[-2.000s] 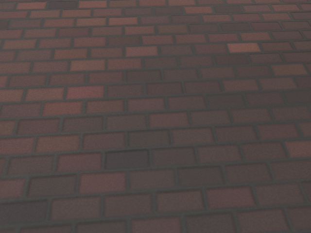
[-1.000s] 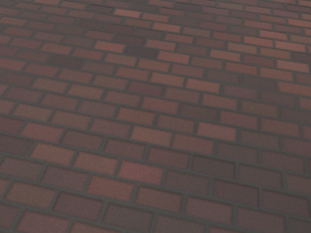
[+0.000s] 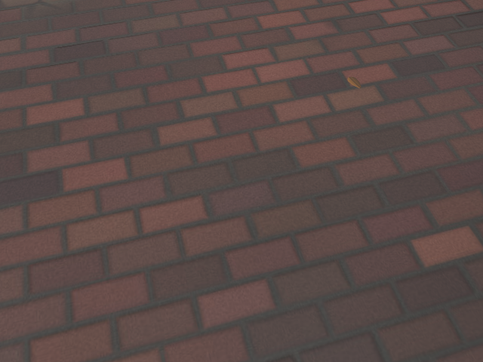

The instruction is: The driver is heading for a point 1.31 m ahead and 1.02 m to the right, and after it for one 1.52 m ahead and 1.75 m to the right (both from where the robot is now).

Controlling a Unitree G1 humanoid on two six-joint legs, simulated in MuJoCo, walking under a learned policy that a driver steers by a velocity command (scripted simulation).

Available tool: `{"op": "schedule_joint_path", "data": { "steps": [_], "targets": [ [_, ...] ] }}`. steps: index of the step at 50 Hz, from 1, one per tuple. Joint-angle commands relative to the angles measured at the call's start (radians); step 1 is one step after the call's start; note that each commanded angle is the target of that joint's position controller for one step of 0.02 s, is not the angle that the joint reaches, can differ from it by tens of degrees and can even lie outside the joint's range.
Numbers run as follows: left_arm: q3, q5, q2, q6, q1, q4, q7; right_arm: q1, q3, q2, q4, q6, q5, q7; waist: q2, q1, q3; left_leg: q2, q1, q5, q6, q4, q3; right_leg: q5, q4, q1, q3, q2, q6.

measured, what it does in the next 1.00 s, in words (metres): steps on the spot, turning right: right foot, then left foot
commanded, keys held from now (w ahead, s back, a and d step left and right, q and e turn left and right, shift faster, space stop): e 0.76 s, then w+e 0.24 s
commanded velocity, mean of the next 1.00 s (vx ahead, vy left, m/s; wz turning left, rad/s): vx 0.08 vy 0.00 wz -0.60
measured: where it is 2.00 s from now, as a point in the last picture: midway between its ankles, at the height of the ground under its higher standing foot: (419, 355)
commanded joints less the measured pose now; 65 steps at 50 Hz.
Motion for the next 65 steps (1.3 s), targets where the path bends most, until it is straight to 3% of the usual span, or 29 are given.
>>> {"op": "schedule_joint_path", "data": {
  "steps": [1, 7, 10, 11, 12, 13, 14, 16, 17, 19, 25, 30, 33, 34, 35, 36, 37, 39, 42, 46, 52, 55, 56, 57, 58, 59, 60, 62, 65],
  "targets": [
    [0.008, 0.005, 0.038, -0.002, 0.054, -0.069, -0.009, -0.056, -0.05, -0.174, -0.056, -0.001, 0.01, -0.012, 0.15, 0.013, -0.19, 0.288, 0.133, 0.401, 0.218, -0.139, -0.138, 0.112, -0.108, 0.065, 0.005, -0.047, -0.002],
    [0.017, 0.005, 0.065, 0.01, -0.047, -0.123, -0.041, -0.043, -0.064, -0.222, -0.026, 0.025, 0.034, -0.002, 0.163, -0.015, -0.148, 0.312, 0.159, 0.217, 0.177, -0.116, -0.069, 0.139, -0.342, 0.162, -0.055, -0.032, -0.052],
    [0.03, 0.008, 0.072, 0.01, -0.014, -0.12, -0.049, -0.031, -0.066, -0.22, -0.006, 0.032, 0.058, 0.001, 0.146, 0.014, -0.148, 0.288, 0.164, 0.161, 0.101, 0.013, -0.021, 0.245, -0.575, 0.294, -0.094, 0.013, -0.108],
    [0.047, 0.01, 0.117, 0.007, 0.029, -0.11, -0.038, 0.028, -0.058, -0.187, 0.019, 0.032, 0.049, 0.005, 0.069, 0.019, -0.164, 0.235, 0.095, 0.081, 0.035, 0.132, 0.03, 0.41, -0.661, 0.42, -0.035, 0.001, -0.147],
    [0.077, 0.016, 0.242, 0.003, 0.076, -0.123, -0.018, 0.038, -0.038, -0.126, -0.007, 0.031, -0.001, 0.01, -0.217, 0.001, -0.197, 0.111, -0.154, -0.284, -0.061, 0.451, 0.123, 0.823, -0.672, 0.613, 0.291, -0.241, -0.248],
    [0.069, 0.041, 0.257, -0.013, 0.062, -0.147, -0.022, -0.024, -0.035, -0.132, -0.048, 0.03, -0.006, 0.003, -0.274, 0.036, -0.228, -0.01, -0.346, -0.562, -0.106, 0.687, -0.012, 0.868, -0.7, 0.604, 0.502, -0.374, -0.448],
    [0.057, 0.041, 0.208, -0.033, 0.067, -0.14, -0.031, -0.068, -0.048, -0.176, -0.046, 0.033, 0.013, 0.0, -0.143, 0.066, -0.238, 0.011, -0.364, -0.523, -0.099, 0.788, -0.109, 0.834, -0.711, 0.589, 0.432, -0.327, -0.441],
    [0.043, 0.016, 0.16, -0.048, -0.01, -0.134, -0.025, -0.051, -0.053, -0.173, -0.028, 0.038, 0.023, -0.013, -0.059, 0.017, -0.199, 0.04, -0.373, -0.374, -0.085, 0.752, -0.14, 0.71, -0.698, 0.546, 0.307, -0.226, -0.334],
    [0.036, 0.006, 0.146, -0.043, -0.048, -0.14, -0.019, -0.05, -0.057, -0.184, -0.028, 0.042, 0.015, -0.019, -0.07, 0.002, -0.187, 0.042, -0.352, -0.328, -0.09, 0.722, -0.143, 0.694, -0.702, 0.512, 0.288, -0.207, -0.315],
    [0.03, 0.017, 0.142, -0.035, -0.069, -0.15, -0.01, -0.028, -0.055, -0.17, -0.022, 0.044, 0.018, -0.015, -0.09, -0.019, -0.205, 0.012, -0.28, -0.272, -0.104, 0.703, -0.133, 0.717, -0.707, 0.462, 0.271, -0.177, -0.315],
    [0.04, 0.014, 0.163, -0.022, -0.062, -0.148, 0.002, -0.059, -0.04, -0.136, -0.031, 0.044, 0.025, -0.008, -0.109, 0.006, -0.199, -0.023, -0.181, -0.23, -0.117, 0.422, -0.155, 0.529, -0.702, 0.423, 0.337, -0.15, -0.313],
    [0.041, 0.008, 0.16, -0.012, -0.078, -0.148, -0.01, -0.047, -0.046, -0.148, -0.041, 0.031, 0.032, 0.009, -0.136, 0.012, -0.182, -0.049, -0.086, -0.24, -0.091, 0.253, -0.165, 0.455, -0.685, 0.396, 0.451, -0.131, -0.3],
    [0.036, -0.009, 0.143, -0.004, -0.111, -0.152, -0.006, 0.036, -0.057, -0.154, -0.021, 0.02, 0.026, 0.017, -0.117, -0.038, -0.183, -0.031, 0.093, -0.044, -0.047, -0.025, -0.149, 0.387, -0.619, 0.336, 0.45, -0.066, -0.231],
    [0.025, -0.003, 0.102, -0.004, -0.078, -0.152, -0.004, 0.068, -0.072, -0.214, -0.022, 0.023, 0.011, 0.012, -0.006, -0.025, -0.203, 0.125, 0.208, 0.008, 0.011, -0.072, -0.273, 0.192, -0.498, 0.23, 0.377, -0.001, -0.173],
    [0.02, -0.005, 0.078, -0.01, -0.036, -0.17, -0.005, 0.042, -0.088, -0.301, -0.021, 0.034, -0.007, 0.006, 0.287, 0.03, -0.147, 0.321, 0.236, 0.176, 0.158, -0.115, -0.505, -0.137, -0.314, 0.017, 0.154, 0.176, -0.106],
    [0.047, 0.014, 0.164, -0.021, -0.036, -0.156, -0.002, 0.022, -0.078, -0.25, -0.045, 0.029, -0.022, 0.004, 0.272, 0.0, -0.138, 0.419, 0.171, 0.208, 0.261, -0.133, -0.593, -0.218, -0.064, -0.016, 0.133, 0.126, -0.056],
    [0.065, 0.005, 0.201, -0.019, -0.022, -0.133, -0.005, -0.031, -0.061, -0.198, -0.065, 0.026, -0.015, -0.004, 0.198, 0.021, -0.122, 0.372, 0.141, 0.19, 0.239, -0.121, -0.5, -0.15, 0.044, -0.007, 0.14, 0.096, -0.043],
    [0.061, 0.006, 0.16, 0.0, 0.005, -0.1, -0.004, -0.069, -0.049, -0.155, -0.073, 0.029, 0.016, -0.017, 0.163, 0.025, -0.101, 0.263, 0.163, 0.023, 0.161, -0.121, -0.348, -0.019, 0.124, -0.048, 0.107, 0.074, -0.014],
    [0.035, -0.008, 0.099, -0.004, -0.064, -0.132, -0.02, 0.028, -0.049, -0.17, -0.058, 0.035, 0.023, -0.034, 0.207, -0.042, -0.075, 0.233, 0.238, -0.253, 0.152, -0.198, -0.296, 0.073, 0.062, -0.136, 0.026, 0.038, 0.0],
    [0.018, -0.001, 0.069, -0.026, -0.137, -0.165, -0.032, 0.112, -0.064, -0.211, -0.045, 0.022, 0.023, -0.032, 0.196, -0.094, -0.08, 0.284, 0.326, -0.299, 0.161, -0.232, -0.277, 0.071, -0.114, -0.143, 0.0, -0.01, 0.0],
    [0.001, -0.003, 0.045, -0.044, -0.105, -0.157, -0.057, 0.107, -0.08, -0.254, -0.032, -0.001, 0.046, 0.005, 0.194, -0.067, -0.039, 0.286, 0.154, -0.249, 0.145, -0.24, -0.134, 0.063, -0.38, 0.131, -0.083, -0.022, -0.069],
    [0.006, -0.003, 0.042, -0.05, 0.04, -0.093, -0.057, 0.094, -0.067, -0.227, -0.01, -0.001, 0.063, 0.027, 0.131, 0.024, -0.064, 0.266, 0.034, -0.231, 0.118, -0.115, -0.071, 0.163, -0.577, 0.414, -0.138, 0.037, -0.124],
    [0.028, -0.008, 0.081, -0.05, 0.154, -0.055, -0.049, 0.106, -0.046, -0.175, -0.002, -0.006, 0.049, 0.032, 0.073, 0.077, -0.113, 0.221, -0.048, -0.154, 0.083, 0.04, -0.01, 0.154, -0.602, 0.597, -0.116, 0.054, -0.148],
    [0.05, -0.003, 0.166, -0.053, 0.287, -0.035, -0.035, 0.07, -0.013, -0.092, -0.032, -0.015, 0.012, 0.039, -0.152, 0.13, -0.164, 0.126, -0.23, -0.282, -0.003, 0.42, 0.089, 0.135, -0.702, 0.767, 0.184, -0.147, -0.204],
    [0.064, -0.001, 0.279, -0.069, 0.274, -0.066, -0.038, 0.041, -0.013, -0.098, -0.1, -0.037, 0.024, 0.037, -0.305, 0.099, -0.19, -0.01, -0.545, -0.451, -0.045, 0.695, 0.005, -0.059, -0.838, 0.838, 0.651, -0.349, -0.391],
    [0.042, 0.002, 0.192, -0.093, 0.252, -0.069, -0.047, -0.005, -0.037, -0.195, -0.098, -0.052, 0.055, 0.037, -0.157, 0.129, -0.149, 0.053, -0.617, -0.416, -0.029, 0.818, -0.101, -0.131, -0.873, 0.786, 0.64, -0.359, -0.415],
    [0.022, 0.01, 0.144, -0.108, 0.212, -0.066, -0.05, -0.006, -0.043, -0.207, -0.095, -0.06, 0.07, 0.042, -0.154, 0.096, -0.086, 0.089, -0.625, -0.315, -0.003, 0.81, -0.116, -0.11, -0.872, 0.725, 0.535, -0.321, -0.382],
    [-0.001, 0.013, 0.087, -0.115, 0.115, -0.072, -0.05, 0.023, -0.041, -0.191, -0.059, -0.06, 0.038, 0.043, -0.092, 0.04, -0.026, 0.129, -0.55, -0.157, -0.007, 0.707, -0.121, 0.079, -0.885, 0.606, 0.358, -0.236, -0.325],
    [-0.003, 0.022, 0.09, -0.124, 0.091, -0.065, -0.036, 0.046, -0.034, -0.154, -0.031, -0.046, 0.027, 0.051, -0.062, 0.006, -0.034, 0.117, -0.471, -0.002, -0.041, 0.625, -0.097, 0.365, -0.922, 0.546, 0.211, -0.186, -0.302]
  ]
}}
